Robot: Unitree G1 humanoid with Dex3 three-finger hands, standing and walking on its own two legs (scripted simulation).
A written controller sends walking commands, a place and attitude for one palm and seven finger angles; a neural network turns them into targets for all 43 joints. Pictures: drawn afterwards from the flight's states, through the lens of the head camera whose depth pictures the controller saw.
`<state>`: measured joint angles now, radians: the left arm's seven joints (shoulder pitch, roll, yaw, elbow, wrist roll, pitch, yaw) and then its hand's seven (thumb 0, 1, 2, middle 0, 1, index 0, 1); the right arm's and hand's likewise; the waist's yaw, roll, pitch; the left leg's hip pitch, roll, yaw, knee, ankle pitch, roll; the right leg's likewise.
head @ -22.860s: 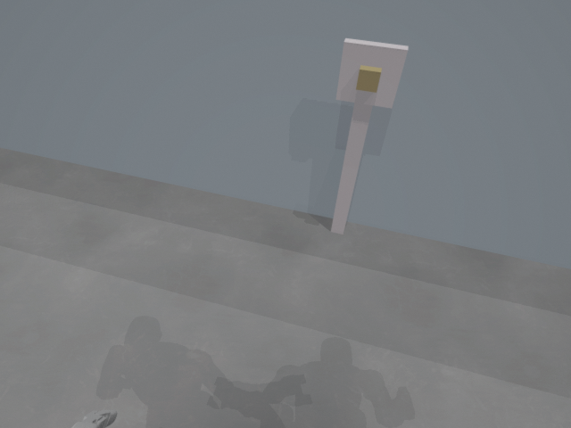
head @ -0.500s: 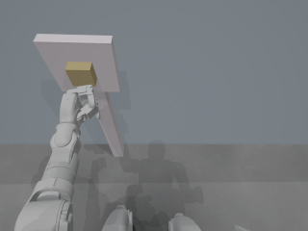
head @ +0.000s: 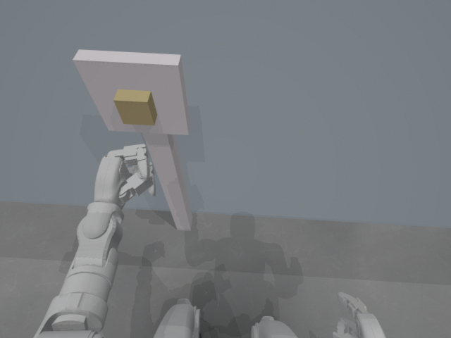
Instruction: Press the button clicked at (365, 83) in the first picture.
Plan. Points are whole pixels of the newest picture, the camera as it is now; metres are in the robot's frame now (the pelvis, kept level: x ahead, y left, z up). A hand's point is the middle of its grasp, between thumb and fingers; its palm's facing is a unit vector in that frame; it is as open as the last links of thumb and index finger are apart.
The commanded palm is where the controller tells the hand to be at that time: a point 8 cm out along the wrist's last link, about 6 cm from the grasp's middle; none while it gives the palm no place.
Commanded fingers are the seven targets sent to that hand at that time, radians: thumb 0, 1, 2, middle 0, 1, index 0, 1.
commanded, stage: draw the hand back to the body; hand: left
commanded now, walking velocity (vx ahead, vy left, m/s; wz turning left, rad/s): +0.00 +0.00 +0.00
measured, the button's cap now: (137, 106) +0.52 +0.19 +0.09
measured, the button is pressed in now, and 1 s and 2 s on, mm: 0 0 0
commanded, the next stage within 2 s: step back with the hand held close in 1.42 s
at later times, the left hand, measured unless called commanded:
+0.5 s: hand (89, 203) +0.28 +0.19 +0.14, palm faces +0.00 -0.99 -0.11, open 3.2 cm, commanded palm +0.25 +0.25 +0.15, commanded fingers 0.00 0.90 0.90 -1.30 -1.50 -1.30 -1.50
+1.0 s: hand out of the picture +0.24 +0.25 +0.22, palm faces +0.33 -0.87 -0.35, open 3.1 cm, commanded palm +0.19 +0.29 +0.24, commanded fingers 0.00 0.90 0.90 -1.30 -1.50 -1.30 -1.50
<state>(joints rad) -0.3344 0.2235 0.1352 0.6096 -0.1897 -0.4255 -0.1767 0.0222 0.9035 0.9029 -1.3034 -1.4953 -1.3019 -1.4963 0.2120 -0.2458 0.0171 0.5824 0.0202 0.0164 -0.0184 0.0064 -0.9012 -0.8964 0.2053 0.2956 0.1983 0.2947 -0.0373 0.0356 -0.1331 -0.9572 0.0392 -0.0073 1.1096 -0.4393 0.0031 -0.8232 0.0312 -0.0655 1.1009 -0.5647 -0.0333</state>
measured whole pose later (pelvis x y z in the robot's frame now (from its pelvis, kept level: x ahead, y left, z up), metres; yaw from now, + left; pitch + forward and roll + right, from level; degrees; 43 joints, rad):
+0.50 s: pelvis +0.01 +0.01 +0.05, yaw +0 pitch +6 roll -1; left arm 0.13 0.28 0.14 0.07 -0.23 -0.24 -0.17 0.02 0.90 0.90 -1.30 -1.50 -1.30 -1.50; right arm 0.23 -0.26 0.03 0.52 0.06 -0.04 -0.07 0.01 -0.90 -0.90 0.20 0.30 0.20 0.29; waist 0.00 0.05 -0.10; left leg -0.58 0.03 0.02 0.83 -0.35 0.01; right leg -0.46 0.03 -0.04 0.80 -0.45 -0.02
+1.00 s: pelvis +0.04 +0.02 +0.09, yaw +0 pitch -3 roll +0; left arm 0.47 0.32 0.20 -0.39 -0.07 -0.04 0.10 0.02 0.90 0.90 -1.30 -1.49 -1.30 -1.50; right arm 0.18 -0.22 0.07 0.58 0.01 -0.04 -0.08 0.01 -0.90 -0.90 0.21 0.30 0.20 0.30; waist 0.06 0.06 -0.02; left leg -0.18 -0.01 0.05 0.45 -0.23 0.03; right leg -0.05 -0.01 -0.01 0.40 -0.31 0.00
